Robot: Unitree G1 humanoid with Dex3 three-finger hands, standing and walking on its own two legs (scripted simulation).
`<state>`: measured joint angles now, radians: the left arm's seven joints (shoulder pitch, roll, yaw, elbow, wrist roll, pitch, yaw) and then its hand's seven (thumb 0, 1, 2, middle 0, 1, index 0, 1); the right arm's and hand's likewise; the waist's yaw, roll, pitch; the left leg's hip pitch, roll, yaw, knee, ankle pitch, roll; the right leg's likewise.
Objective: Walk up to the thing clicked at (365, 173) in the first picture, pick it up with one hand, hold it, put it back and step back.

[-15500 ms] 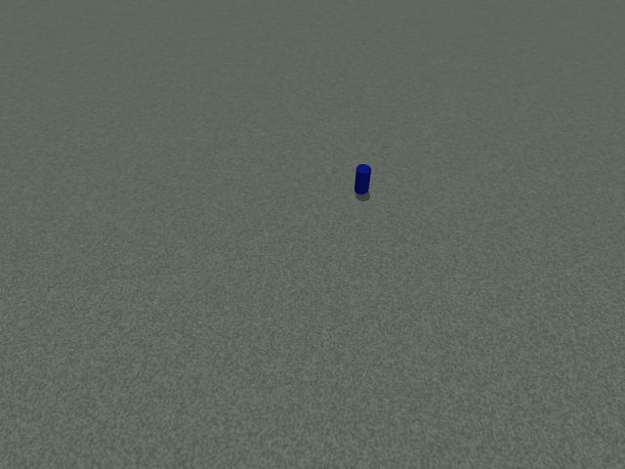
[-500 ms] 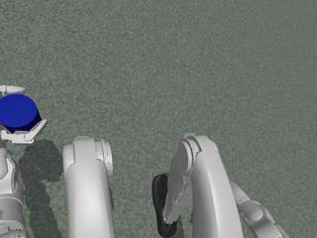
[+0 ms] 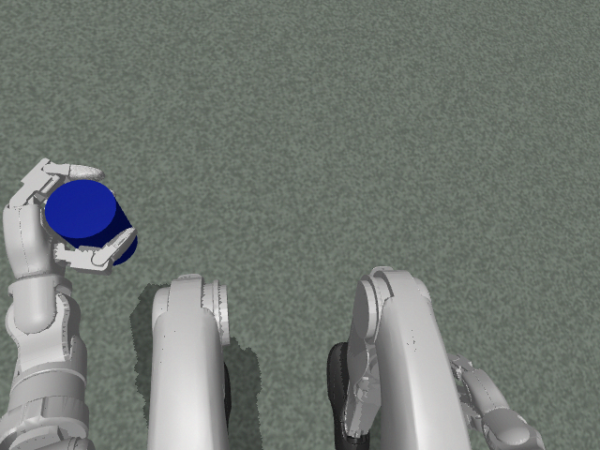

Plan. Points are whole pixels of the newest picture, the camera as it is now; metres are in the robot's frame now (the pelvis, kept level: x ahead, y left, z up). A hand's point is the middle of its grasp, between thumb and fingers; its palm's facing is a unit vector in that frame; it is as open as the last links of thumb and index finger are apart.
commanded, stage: settle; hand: left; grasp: from the side
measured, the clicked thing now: (98, 227) +0.38 +0.27 -0.07
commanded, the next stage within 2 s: hold in 0.80 s
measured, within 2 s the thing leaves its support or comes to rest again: neither
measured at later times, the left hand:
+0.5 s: hand (83, 209) +0.38 +0.26 +0.00, palm faces +0.26 -0.96 -0.08, open 9.9 cm
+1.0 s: hand (78, 196) +0.39 +0.26 +0.02, palm faces +0.26 -0.96 -0.07, open 9.9 cm
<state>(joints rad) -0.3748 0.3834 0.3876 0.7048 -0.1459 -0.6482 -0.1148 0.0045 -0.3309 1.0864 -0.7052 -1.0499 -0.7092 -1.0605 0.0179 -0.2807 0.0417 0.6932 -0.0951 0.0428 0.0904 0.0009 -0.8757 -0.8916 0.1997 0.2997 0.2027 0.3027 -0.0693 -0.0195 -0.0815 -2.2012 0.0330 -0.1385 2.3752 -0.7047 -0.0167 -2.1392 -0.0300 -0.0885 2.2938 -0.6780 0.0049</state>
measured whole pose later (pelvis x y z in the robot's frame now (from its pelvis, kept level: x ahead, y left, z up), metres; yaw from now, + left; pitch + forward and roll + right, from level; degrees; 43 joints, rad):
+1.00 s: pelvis +0.00 +0.00 +0.05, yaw +2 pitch +32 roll -4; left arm -0.43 0.34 0.41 0.74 -0.14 -0.61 -0.15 0.00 -0.41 1.17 -0.71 -1.09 -0.71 -1.10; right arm 0.06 -0.27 0.00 0.70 -0.07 0.00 0.05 0.00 -0.89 -0.90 0.20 0.30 0.20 0.30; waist -0.07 -0.01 -0.14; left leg -2.07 0.03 -0.09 2.20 -0.70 -0.02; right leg -2.03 -0.04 -0.06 2.15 -0.68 0.00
